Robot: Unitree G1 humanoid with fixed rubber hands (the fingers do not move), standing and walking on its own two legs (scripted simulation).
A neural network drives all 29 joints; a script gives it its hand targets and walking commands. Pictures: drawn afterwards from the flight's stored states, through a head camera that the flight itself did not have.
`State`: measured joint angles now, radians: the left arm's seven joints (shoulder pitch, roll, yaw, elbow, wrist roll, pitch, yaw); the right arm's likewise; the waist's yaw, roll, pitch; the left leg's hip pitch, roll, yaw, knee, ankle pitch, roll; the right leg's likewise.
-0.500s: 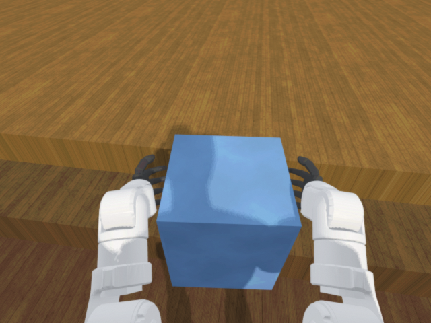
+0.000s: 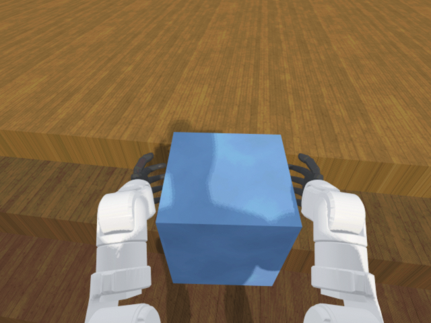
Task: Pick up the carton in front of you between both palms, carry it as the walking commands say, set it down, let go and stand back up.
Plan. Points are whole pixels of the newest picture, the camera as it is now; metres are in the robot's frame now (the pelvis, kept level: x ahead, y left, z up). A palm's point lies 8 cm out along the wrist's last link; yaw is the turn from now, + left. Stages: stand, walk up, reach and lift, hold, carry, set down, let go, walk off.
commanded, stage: carry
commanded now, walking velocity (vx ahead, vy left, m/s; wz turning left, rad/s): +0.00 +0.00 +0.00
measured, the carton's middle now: (224, 211) +0.35 +0.00 +0.03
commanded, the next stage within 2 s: none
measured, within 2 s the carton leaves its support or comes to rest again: neither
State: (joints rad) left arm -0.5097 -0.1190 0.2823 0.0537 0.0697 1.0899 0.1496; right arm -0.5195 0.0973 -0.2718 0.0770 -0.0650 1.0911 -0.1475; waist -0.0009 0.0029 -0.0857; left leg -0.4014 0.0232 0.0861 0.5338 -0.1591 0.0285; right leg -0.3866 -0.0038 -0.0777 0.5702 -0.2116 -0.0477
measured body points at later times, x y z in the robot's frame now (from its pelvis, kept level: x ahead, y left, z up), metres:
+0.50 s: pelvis +0.01 +0.00 +0.00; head -0.01 -0.01 +0.45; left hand +0.35 +0.15 +0.12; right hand +0.35 -0.15 +0.11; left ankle +0.07 +0.11 -0.73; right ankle +0.06 -0.09 -0.73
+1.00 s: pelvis +0.09 +0.02 +0.01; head +0.07 +0.02 +0.46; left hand +0.45 +0.16 +0.16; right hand +0.44 -0.15 +0.15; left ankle +0.06 +0.11 -0.73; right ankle +0.04 -0.08 -0.60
